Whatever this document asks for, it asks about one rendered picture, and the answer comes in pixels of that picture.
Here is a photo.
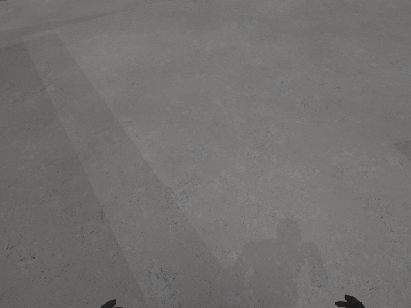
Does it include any right robot hand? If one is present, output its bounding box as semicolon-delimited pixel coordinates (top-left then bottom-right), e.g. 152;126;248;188
335;295;365;308

